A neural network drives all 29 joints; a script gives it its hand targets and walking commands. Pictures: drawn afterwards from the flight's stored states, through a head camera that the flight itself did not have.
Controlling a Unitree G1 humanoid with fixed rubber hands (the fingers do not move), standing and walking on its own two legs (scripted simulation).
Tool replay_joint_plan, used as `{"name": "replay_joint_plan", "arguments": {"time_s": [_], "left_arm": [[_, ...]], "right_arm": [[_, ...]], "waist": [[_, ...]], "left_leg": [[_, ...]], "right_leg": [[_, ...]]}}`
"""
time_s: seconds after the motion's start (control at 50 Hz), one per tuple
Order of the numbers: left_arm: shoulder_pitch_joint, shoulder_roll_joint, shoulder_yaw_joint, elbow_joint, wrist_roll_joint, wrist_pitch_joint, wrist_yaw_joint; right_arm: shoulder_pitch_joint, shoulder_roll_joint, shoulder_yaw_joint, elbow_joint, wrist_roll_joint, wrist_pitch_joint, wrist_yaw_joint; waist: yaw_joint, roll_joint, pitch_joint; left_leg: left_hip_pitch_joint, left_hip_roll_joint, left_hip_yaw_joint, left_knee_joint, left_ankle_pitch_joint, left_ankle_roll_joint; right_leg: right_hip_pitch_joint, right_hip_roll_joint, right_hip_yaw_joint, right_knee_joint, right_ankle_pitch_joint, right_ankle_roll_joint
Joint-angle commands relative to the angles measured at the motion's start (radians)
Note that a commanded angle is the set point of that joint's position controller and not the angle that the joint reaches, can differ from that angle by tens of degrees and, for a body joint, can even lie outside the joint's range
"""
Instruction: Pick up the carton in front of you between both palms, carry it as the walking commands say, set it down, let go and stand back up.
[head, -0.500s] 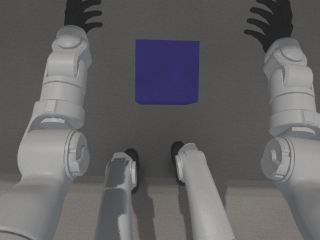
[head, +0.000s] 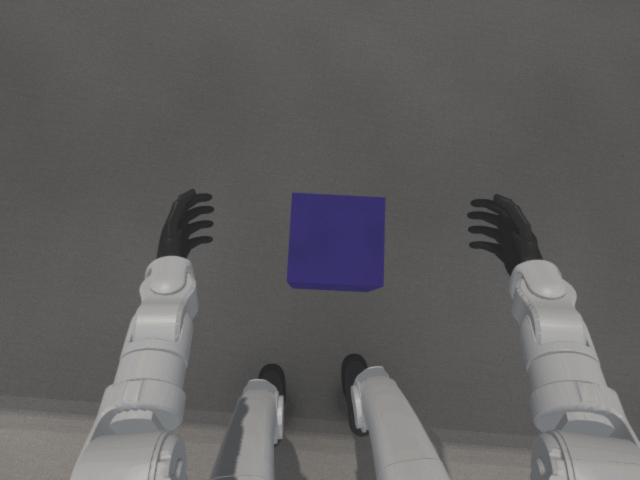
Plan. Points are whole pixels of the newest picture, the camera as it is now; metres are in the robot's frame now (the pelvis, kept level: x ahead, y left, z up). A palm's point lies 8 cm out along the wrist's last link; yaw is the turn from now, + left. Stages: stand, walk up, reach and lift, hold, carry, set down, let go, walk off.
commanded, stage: let go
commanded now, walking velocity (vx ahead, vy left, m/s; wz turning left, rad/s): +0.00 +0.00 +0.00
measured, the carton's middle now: (333, 247) +0.45 -0.06 -0.59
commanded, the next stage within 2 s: stand in 0.96 s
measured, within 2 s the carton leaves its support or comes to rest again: neither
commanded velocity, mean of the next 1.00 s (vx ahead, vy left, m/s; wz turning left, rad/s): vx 0.00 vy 0.00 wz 0.00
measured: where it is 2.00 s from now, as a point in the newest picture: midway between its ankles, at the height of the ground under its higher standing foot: (315, 413)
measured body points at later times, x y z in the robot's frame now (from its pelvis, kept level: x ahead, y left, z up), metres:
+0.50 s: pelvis +0.05 +0.03 +0.06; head +0.10 +0.03 +0.51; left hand +0.24 +0.25 -0.02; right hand +0.21 -0.21 -0.02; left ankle +0.02 +0.13 -0.68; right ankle +0.03 -0.10 -0.68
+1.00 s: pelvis +0.04 +0.02 +0.06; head +0.04 +0.02 +0.51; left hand +0.21 +0.25 -0.02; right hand +0.21 -0.23 -0.01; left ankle +0.02 +0.13 -0.68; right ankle +0.03 -0.10 -0.68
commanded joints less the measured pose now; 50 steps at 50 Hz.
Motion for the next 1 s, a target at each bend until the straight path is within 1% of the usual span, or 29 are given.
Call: {"name": "replay_joint_plan", "arguments": {"time_s": [0.0, 0.08, 0.14, 0.28, 0.36, 0.42, 0.46, 0.52, 0.58, 0.68, 0.82, 0.84, 0.86, 0.88, 0.94, 0.96, 0.98], "left_arm": [[0.007, 0.074, -0.010, -0.099, -0.006, -0.054, -0.019], [0.175, 0.085, -0.024, -0.081, -0.013, -0.094, -0.039], [0.282, 0.095, -0.038, -0.095, -0.021, -0.118, -0.051], [0.502, 0.122, -0.079, -0.157, -0.050, -0.145, -0.082], [0.603, 0.137, -0.100, -0.191, -0.062, -0.145, -0.097], [0.659, 0.150, -0.112, -0.211, -0.069, -0.129, -0.110], [0.678, 0.156, -0.119, -0.226, -0.077, -0.111, -0.120], [0.695, 0.163, -0.129, -0.244, -0.085, -0.079, -0.135], [0.699, 0.167, -0.135, -0.258, -0.090, -0.047, -0.147], [0.684, 0.172, -0.137, -0.271, -0.087, -0.009, -0.155], [0.690, 0.184, -0.123, -0.274, -0.071, 0.009, -0.154], [0.746, 0.185, -0.116, -0.214, -0.096, -0.019, -0.134], [0.732, 0.185, -0.120, -0.235, -0.090, -0.024, -0.124], [0.723, 0.185, -0.127, -0.240, -0.088, -0.025, -0.121], [0.700, 0.194, -0.131, -0.250, -0.089, -0.024, -0.119], [0.711, 0.310, -0.100, -0.104, -0.051, -0.051, -0.081], [0.722, 0.333, -0.093, -0.083, -0.042, -0.069, -0.065]], "right_arm": [[0.044, -0.080, 0.012, -0.103, 0.021, -0.046, -0.006], [0.210, -0.060, 0.047, -0.110, 0.040, -0.080, -0.022], [0.318, -0.055, 0.073, -0.141, 0.054, -0.101, -0.033], [0.561, -0.046, 0.129, -0.223, 0.067, -0.121, -0.048], [0.633, -0.052, 0.155, -0.259, 0.066, -0.113, -0.051], [0.663, -0.062, 0.159, -0.274, 0.059, -0.094, -0.048], [0.669, -0.066, 0.160, -0.281, 0.054, -0.075, -0.045], [0.666, -0.071, 0.157, -0.288, 0.046, -0.042, -0.040], [0.665, -0.076, 0.150, -0.288, 0.034, -0.008, -0.039], [0.668, -0.074, 0.143, -0.286, 0.018, 0.032, -0.041], [0.661, -0.068, 0.144, -0.300, 0.020, 0.047, -0.041], [0.611, -0.100, 0.134, -0.372, 0.001, 0.098, -0.068], [0.645, -0.095, 0.152, -0.353, 0.007, 0.114, -0.079], [0.651, -0.092, 0.160, -0.353, 0.010, 0.121, -0.085], [0.649, -0.081, 0.176, -0.357, 0.020, 0.133, -0.095], [0.612, -0.175, 0.141, -0.218, 0.012, 0.051, -0.132], [0.636, -0.164, 0.139, -0.201, 0.008, 0.011, -0.141]], "waist": [[-0.010, -0.037, -0.708], [0.003, -0.050, -0.629], [0.011, -0.045, -0.563], [0.024, -0.016, -0.341], [0.040, 0.013, -0.198], [0.052, 0.034, -0.103], [0.059, 0.040, -0.046], [0.065, 0.037, 0.027], [0.063, 0.024, 0.083], [0.056, 0.001, 0.130], [0.068, 0.008, 0.126], [0.071, -0.016, 0.070], [0.076, 0.000, 0.075], [0.069, 0.002, 0.078], [0.065, 0.008, 0.085], [0.085, 0.064, 0.101], [0.075, 0.025, 0.099]], "left_leg": [[0.266, -0.046, 0.053, -0.082, 0.255, 0.004], [0.327, -0.040, 0.047, -0.138, 0.276, 0.007], [0.425, -0.035, 0.039, -0.186, 0.296, 0.009], [0.731, -0.021, 0.028, -0.311, 0.311, 0.011], [0.874, -0.007, 0.021, -0.389, 0.324, 0.008], [0.942, 0.004, 0.016, -0.431, 0.327, 0.003], [0.961, 0.008, 0.015, -0.452, 0.303, 0.002], [0.970, 0.013, 0.015, -0.476, 0.250, 0.003], [0.970, 0.020, 0.015, -0.493, 0.204, 0.008], [0.966, 0.024, 0.016, -0.499, 0.171, 0.016], [0.998, 0.007, 0.031, -0.477, 0.219, 0.014], [1.047, 0.006, 0.031, -0.434, 0.303, 0.015], [1.050, 0.002, 0.032, -0.423, 0.318, 0.014], [1.049, 0.001, 0.031, -0.421, 0.316, 0.015], [1.035, -0.005, 0.036, -0.417, 0.296, 0.019], [0.876, 0.041, 0.015, -0.376, 0.114, 0.005], [0.898, 0.038, 0.002, -0.374, 0.055, 0.011]], "right_leg": [[0.734, -0.010, 0.045, -0.059, 0.583, 0.047], [0.822, -0.018, 0.059, -0.107, 0.642, 0.052], [0.862, -0.018, 0.059, -0.156, 0.636, 0.052], [0.904, -0.001, 0.031, -0.306, 0.466, 0.049], [0.935, 0.012, 0.010, -0.388, 0.368, 0.045], [0.952, 0.020, -0.004, -0.431, 0.293, 0.040], [0.970, 0.024, -0.012, -0.447, 0.250, 0.039], [0.996, 0.027, -0.023, -0.456, 0.190, 0.036], [1.022, 0.031, -0.030, -0.455, 0.154, 0.035], [1.068, 0.032, -0.029, -0.446, 0.152, 0.033], [1.097, 0.028, -0.022, -0.451, 0.191, 0.030], [1.079, 0.050, -0.030, -0.427, 0.179, 0.035], [1.062, 0.047, -0.027, -0.423, 0.183, 0.034], [1.048, 0.047, -0.024, -0.420, 0.186, 0.036], [1.036, 0.042, -0.013, -0.416, 0.202, 0.040], [0.931, -0.055, 0.027, -0.430, 0.156, 0.049], [0.910, -0.071, 0.055, -0.442, 0.111, 0.038]]}}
